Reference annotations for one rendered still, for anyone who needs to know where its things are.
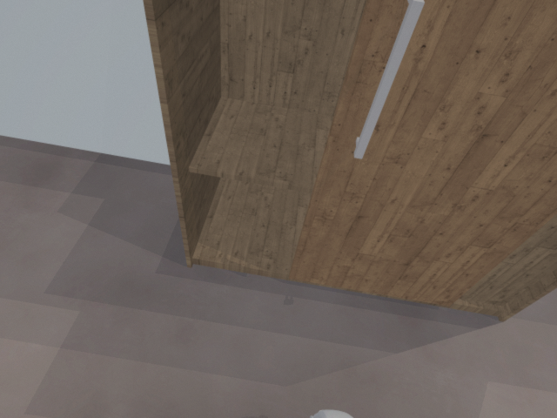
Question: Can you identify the handle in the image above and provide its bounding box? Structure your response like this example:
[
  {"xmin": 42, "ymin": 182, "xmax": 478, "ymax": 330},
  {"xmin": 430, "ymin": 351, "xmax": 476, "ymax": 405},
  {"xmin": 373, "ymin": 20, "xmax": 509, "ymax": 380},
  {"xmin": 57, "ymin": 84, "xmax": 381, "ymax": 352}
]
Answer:
[{"xmin": 354, "ymin": 0, "xmax": 425, "ymax": 159}]

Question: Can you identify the wardrobe door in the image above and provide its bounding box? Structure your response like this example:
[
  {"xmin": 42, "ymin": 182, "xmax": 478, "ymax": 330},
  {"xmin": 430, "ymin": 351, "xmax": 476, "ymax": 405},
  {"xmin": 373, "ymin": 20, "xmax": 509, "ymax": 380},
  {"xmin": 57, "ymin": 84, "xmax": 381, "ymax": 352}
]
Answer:
[
  {"xmin": 289, "ymin": 0, "xmax": 557, "ymax": 307},
  {"xmin": 459, "ymin": 214, "xmax": 557, "ymax": 306}
]

